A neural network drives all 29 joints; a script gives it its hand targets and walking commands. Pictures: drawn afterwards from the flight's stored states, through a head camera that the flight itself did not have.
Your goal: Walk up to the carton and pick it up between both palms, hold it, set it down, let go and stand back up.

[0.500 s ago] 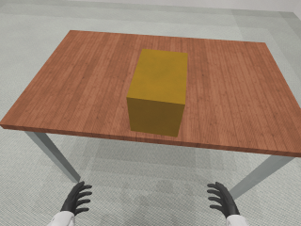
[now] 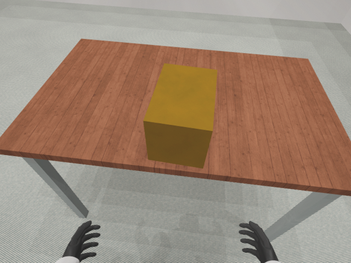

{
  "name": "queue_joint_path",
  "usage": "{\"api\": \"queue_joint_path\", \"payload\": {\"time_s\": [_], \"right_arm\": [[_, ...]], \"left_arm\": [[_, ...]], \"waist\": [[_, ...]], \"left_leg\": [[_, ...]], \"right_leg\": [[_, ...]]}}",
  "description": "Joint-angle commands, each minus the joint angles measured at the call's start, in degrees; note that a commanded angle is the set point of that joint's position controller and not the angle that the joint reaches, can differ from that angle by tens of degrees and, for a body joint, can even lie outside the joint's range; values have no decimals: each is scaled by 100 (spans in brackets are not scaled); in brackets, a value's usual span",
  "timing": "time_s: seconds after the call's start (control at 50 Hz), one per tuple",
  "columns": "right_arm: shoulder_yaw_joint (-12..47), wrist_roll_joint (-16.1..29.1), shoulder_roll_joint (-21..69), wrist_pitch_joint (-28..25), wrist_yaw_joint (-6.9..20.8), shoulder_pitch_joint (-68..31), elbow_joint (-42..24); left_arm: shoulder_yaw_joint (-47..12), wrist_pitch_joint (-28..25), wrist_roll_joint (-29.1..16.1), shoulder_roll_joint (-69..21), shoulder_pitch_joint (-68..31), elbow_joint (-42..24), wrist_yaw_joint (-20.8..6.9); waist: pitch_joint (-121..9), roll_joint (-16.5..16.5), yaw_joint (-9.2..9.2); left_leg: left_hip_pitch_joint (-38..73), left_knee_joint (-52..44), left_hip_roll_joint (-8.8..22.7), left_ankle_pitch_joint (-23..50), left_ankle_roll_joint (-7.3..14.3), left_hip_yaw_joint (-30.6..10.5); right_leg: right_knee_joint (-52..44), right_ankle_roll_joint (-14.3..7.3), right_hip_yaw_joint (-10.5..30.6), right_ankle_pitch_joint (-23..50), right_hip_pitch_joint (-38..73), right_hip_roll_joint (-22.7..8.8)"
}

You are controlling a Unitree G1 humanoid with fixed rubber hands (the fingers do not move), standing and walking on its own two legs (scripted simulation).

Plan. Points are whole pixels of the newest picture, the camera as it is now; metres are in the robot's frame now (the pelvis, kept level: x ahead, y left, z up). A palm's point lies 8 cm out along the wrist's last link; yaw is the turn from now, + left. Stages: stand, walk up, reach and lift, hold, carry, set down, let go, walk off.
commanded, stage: let go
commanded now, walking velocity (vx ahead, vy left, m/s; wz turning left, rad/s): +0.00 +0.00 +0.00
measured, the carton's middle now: (183, 114) +0.50 -0.02 +0.02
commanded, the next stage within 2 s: stand in 0.14 s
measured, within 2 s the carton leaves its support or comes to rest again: neither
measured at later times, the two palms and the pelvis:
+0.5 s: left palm out of the picture +0.08 +0.30 -0.11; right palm out of the picture +0.08 -0.27 -0.12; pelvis +0.01 +0.02 -0.01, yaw +1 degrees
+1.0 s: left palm out of the picture +0.04 +0.31 -0.11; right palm out of the picture +0.06 -0.24 -0.13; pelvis -0.01 +0.03 +0.00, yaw +1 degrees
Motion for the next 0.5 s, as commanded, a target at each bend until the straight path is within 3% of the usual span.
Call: {"api": "queue_joint_path", "payload": {"time_s": [0.0,0.04,0.06,0.08,0.1,0.12,0.14,0.16,0.18,0.2,0.22,0.28,0.3,0.32,0.38,0.42,0.44,0.46,0.48], "right_arm": [[-214,45,-573,-353,-32,-404,-1002],[-313,35,-613,-291,-10,-452,-735],[-240,38,-597,-287,-9,-396,-832],[-291,-14,-731,-233,18,-459,-477],[-229,15,-669,-254,4,-525,-674],[-218,21,-680,-227,70,-549,-478],[-201,-44,-731,-206,103,-645,-452],[-448,-207,-2041,283,-29,69,-152],[-530,-102,-2149,459,-73,-70,-185],[-483,-69,-1962,579,-129,-1,-157],[-464,-31,-1925,646,-120,62,-168],[-319,11,-1800,655,-82,20,-124],[-267,5,-1785,684,-49,20,-26],[-275,4,-1863,687,-47,-110,-51],[-280,2,-1919,708,-62,17,158],[-293,-3,-2003,771,-66,87,225],[-329,-17,-2150,746,-63,-144,282],[-290,-25,-2030,805,-90,-26,376],[-259,-5,-2116,794,-96,42,474]], "left_arm": [[245,-316,0,836,-504,-1017,30],[215,-293,45,813,-621,-958,76],[239,-313,42,791,-597,-950,58],[194,-244,72,702,-472,-621,57],[244,-269,95,737,-632,-804,64],[243,-237,168,710,-676,-745,106],[232,-242,167,631,-692,-655,120],[585,-600,287,1432,-249,-59,166],[624,-748,342,1503,-107,95,151],[650,-813,348,1497,-161,252,143],[601,-883,361,1479,-237,297,107],[545,-1003,330,1367,-265,703,32],[534,-1039,343,1476,-285,879,47],[527,-1059,321,1359,-448,817,16],[494,-1139,324,1411,-392,1245,4],[476,-1130,328,1461,-430,1431,19],[447,-1117,259,1258,-407,1476,22],[471,-1136,307,1463,-486,1606,23],[457,-1133,303,1444,-598,1668,35]], "waist": [[-958,-23,-2],[-696,70,-61],[-715,-65,-17],[-634,17,-66],[-712,-7,-1],[-726,296,-1],[-638,159,14],[-769,430,207],[-875,124,106],[-735,212,54],[-885,-28,12],[-803,630,-27],[-953,221,14],[-704,138,58],[-488,170,25],[-841,-66,-71],[-823,159,73],[-688,51,18],[-679,182,-60]], "left_leg": [[-52,-354,-194,1581,36,472],[-164,-377,-165,1359,12,414],[-135,-379,-173,1489,20,469],[-110,-362,-186,1387,6,429],[-157,-400,-180,1309,42,415],[-243,-417,-167,1294,-6,409],[-161,-449,-137,1300,0,398],[-1083,-146,224,1484,316,-226],[-735,-205,288,1021,384,-249],[-809,-166,292,1042,436,-243],[-686,-187,390,1011,490,-325],[-953,-171,369,1041,485,-434],[-816,-159,431,1228,510,-478],[-996,-138,444,1407,562,-551],[-1035,-54,409,1209,575,-592],[-591,-120,469,1677,553,-571],[-793,-26,475,1699,596,-577],[-737,-89,445,1613,583,-586],[-782,-168,458,1567,560,-616]], "right_leg": [[-528,397,105,2365,396,-403],[-548,367,103,1968,306,-413],[-572,387,122,2125,376,-422],[-546,365,116,2125,268,-403],[-578,399,154,2004,293,-426],[-530,383,137,1973,301,-457],[-540,383,111,1879,180,-426],[-111,97,697,1526,264,-868],[-213,30,698,1211,124,-861],[-233,45,759,1241,-2,-851],[-118,-52,730,1152,2,-897],[-131,-29,830,1244,-45,-921],[-130,0,751,1238,-43,-936],[-118,-5,751,1300,-183,-940],[-216,-118,888,1471,-316,-1055],[-142,-29,681,1649,-195,-944],[-204,-14,764,1675,-104,-971],[-181,-50,720,1604,-190,-971],[-173,-45,736,1503,-200,-964]]}}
